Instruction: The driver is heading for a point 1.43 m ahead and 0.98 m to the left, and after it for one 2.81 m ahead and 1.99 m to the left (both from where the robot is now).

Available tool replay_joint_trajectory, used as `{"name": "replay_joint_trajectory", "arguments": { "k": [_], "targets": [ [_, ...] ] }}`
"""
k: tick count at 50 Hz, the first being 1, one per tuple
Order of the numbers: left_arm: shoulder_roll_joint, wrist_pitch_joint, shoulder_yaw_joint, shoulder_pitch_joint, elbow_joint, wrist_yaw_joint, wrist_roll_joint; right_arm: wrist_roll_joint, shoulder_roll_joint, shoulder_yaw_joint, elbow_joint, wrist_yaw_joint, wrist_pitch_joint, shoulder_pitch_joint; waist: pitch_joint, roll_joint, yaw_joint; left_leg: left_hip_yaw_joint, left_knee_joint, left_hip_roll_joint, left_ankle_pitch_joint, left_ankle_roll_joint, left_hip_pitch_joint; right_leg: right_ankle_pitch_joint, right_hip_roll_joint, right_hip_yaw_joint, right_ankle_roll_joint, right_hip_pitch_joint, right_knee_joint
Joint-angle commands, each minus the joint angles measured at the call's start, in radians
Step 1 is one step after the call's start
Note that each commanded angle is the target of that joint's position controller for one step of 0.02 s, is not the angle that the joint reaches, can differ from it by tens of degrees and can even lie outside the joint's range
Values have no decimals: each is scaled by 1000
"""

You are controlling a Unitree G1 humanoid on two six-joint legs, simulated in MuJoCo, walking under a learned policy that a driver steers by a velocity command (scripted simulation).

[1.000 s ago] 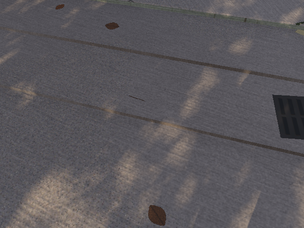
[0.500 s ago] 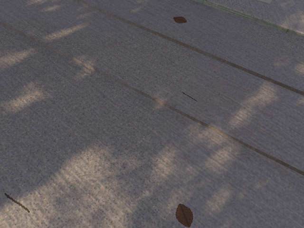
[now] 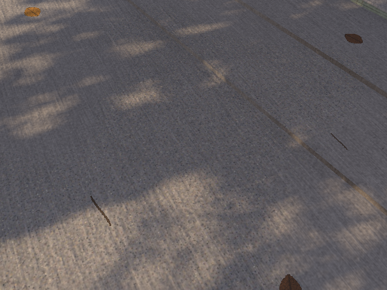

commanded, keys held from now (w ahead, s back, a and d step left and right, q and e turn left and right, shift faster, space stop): q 0.76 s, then w+q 0.14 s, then w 0.10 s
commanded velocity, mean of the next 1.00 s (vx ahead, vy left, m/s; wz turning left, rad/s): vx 0.05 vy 0.00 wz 0.59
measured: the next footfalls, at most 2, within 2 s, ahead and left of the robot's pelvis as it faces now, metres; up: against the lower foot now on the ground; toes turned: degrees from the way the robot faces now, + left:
left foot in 0.08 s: +0.03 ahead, +0.11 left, +0.00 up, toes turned +4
right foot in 0.64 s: +0.11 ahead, -0.06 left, +0.00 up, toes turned +28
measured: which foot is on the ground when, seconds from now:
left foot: up 0.00-0.06, down 0.08-0.64, up 0.66-1.00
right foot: down 0.00-0.08, up 0.10-0.62, down 0.64-1.00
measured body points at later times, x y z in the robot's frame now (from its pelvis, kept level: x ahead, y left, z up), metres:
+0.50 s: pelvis +0.01 +0.03 +0.00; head +0.04 +0.05 +0.45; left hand +0.06 +0.34 -0.11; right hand +0.17 -0.23 -0.11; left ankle -0.01 +0.11 -0.74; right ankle +0.07 -0.10 -0.70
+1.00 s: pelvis +0.05 +0.02 +0.01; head +0.07 +0.01 +0.46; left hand -0.07 +0.28 -0.10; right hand +0.31 -0.15 -0.12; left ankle -0.03 +0.14 -0.69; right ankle +0.07 -0.08 -0.74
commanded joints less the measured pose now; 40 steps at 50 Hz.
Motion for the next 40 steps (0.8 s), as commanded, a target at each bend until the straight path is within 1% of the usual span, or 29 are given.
{"name": "replay_joint_trajectory", "arguments": {
  "k": [1,2,3,4,5,6,7,8,9,10,11,13,15,18,23,26,28,29,30,31,32,33,34,35,36,37,38,39,40],
  "targets": [
    [198,-7,57,6,-43,-7,-3,6,-76,-14,-79,-2,-18,-13,-127,-198,13,63,-134,-18,11,29,45,443,-248,152,-158,94,-54],
    [202,-4,59,-4,-40,-9,-11,1,-72,-13,-75,-5,-23,8,-131,-182,-8,70,-234,-25,74,43,102,414,-241,128,-133,70,-8],
    [199,-1,60,-1,-33,-10,-18,-10,-77,-15,-66,-13,-34,37,-136,-139,-34,54,-370,-32,189,59,187,335,-225,92,-83,14,63],
    [170,1,54,41,-29,-13,-14,-28,-138,-29,-64,-26,-48,62,-144,29,-44,-145,-512,79,238,87,296,149,-164,20,-14,-113,244],
    [78,10,28,16,-105,-13,-2,-15,-301,-63,-91,-31,-58,63,-115,296,-21,-570,-526,382,599,218,346,-374,26,-28,63,-398,443],
    [128,28,35,-48,-104,4,3,-5,-279,-71,-59,-30,-59,163,-150,159,-101,-523,-478,387,688,321,322,-401,25,132,57,-388,576],
    [130,35,38,-41,-96,4,-13,-2,-223,-53,-52,-35,-57,124,-107,121,-60,-433,-470,330,681,323,295,-331,9,160,51,-399,623],
    [137,31,41,-31,-79,0,-21,-1,-174,-39,-59,-40,-53,50,-68,96,-28,-360,-485,258,615,284,257,-238,-5,176,47,-390,602],
    [150,25,47,-23,-71,-2,-13,2,-151,-31,-68,-47,-51,-2,-66,111,-9,-324,-491,204,583,249,264,-177,-8,176,48,-385,577],
    [159,24,49,2,-55,-6,-1,3,-137,-26,-72,-53,-51,-13,-88,129,-5,-298,-482,176,651,244,271,-140,1,165,55,-363,590],
    [157,25,50,13,-49,-10,2,4,-135,-24,-69,-51,-52,1,-114,112,-5,-292,-475,168,692,243,282,-125,11,164,61,-350,602],
    [143,30,47,6,-52,-13,-4,5,-151,-30,-59,-48,-57,30,-129,81,-12,-306,-471,166,683,245,297,-113,18,168,70,-353,581],
    [133,36,45,-18,-60,-10,-6,2,-163,-35,-49,-47,-58,55,-115,86,-26,-339,-476,162,616,249,301,-112,23,173,75,-372,531],
    [133,38,44,-50,-72,-4,-5,-7,-171,-39,-40,-48,-55,85,-101,101,-43,-398,-475,164,532,260,294,-124,34,183,75,-381,463],
    [125,28,37,-89,-93,4,-13,-16,-188,-47,-34,-48,-54,98,-109,92,-51,-480,-443,155,542,266,253,-138,64,199,59,-319,370],
    [127,19,31,-89,-102,10,-21,-20,-192,-50,-34,-45,-53,82,-121,95,-44,-527,-419,143,601,258,224,-155,91,206,43,-240,300],
    [128,11,28,-65,-101,15,-26,-18,-191,-52,-32,-44,-52,62,-126,106,-29,-564,-404,131,635,239,203,-157,107,215,29,-165,216],
    [127,6,26,-36,-96,20,-28,-15,-189,-51,-32,-44,-51,42,-127,108,-10,-575,-396,117,625,218,180,-135,111,219,23,-103,141],
    [123,0,24,5,-84,26,-26,-8,-182,-50,-34,-47,-50,14,-123,100,22,-570,-377,87,568,182,136,-63,110,216,18,-13,12],
    [135,-9,27,41,-74,36,-18,3,-162,-44,-37,-51,-52,-3,-122,69,44,-537,-333,41,434,129,58,26,65,239,9,101,-135],
    [206,-13,38,25,-85,47,-5,5,-84,-26,-39,-52,-56,61,-149,-126,0,-389,-154,-63,85,64,-48,-33,-160,450,-36,205,-235],
    [286,-5,50,-40,-117,40,-7,-6,-103,-32,-41,-62,-55,102,-123,-231,-21,-187,11,-211,-156,39,-179,63,-338,683,-151,147,-254],
    [246,3,47,-7,-103,31,-9,-33,-174,-50,-30,-64,-50,86,-110,-158,-11,-171,176,-126,-145,28,-162,140,-351,634,-212,77,-221],
    [178,2,27,-41,-109,24,-15,-28,-176,-57,-15,-56,-46,82,-77,-117,-30,-172,242,-106,-90,25,-152,181,-293,537,-203,34,-211],
    [144,2,17,-84,-117,21,-12,-21,-162,-57,3,-46,-38,95,-50,-112,-45,-158,294,-95,-36,15,-145,203,-228,432,-177,6,-205],
    [138,0,15,-100,-120,26,-9,-18,-154,-56,11,-34,-31,108,-61,-147,-54,-137,338,-91,6,4,-152,241,-185,367,-159,26,-196],
    [135,-2,14,-94,-120,29,-7,-14,-145,-53,18,-25,-27,120,-70,-165,-49,-116,364,-89,17,-9,-164,321,-167,320,-157,48,-184],
    [136,-4,16,-55,-109,26,-2,-13,-141,-48,18,-18,-26,108,-91,-161,-31,-98,356,-76,40,-13,-181,233,-160,299,-154,85,-197],
    [138,-7,19,-21,-98,22,0,-15,-136,-44,11,-11,-25,80,-91,-164,-8,-89,332,-63,59,-13,-212,92,-162,303,-152,119,-222]
  ]
}}
Velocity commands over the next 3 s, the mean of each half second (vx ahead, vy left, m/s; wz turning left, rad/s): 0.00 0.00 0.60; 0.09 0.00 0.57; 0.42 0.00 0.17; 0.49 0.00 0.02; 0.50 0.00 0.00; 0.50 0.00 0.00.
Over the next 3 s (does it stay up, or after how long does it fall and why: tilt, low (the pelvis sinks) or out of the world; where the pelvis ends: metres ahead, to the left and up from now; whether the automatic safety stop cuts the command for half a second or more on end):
stays up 0.88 0.65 -0.02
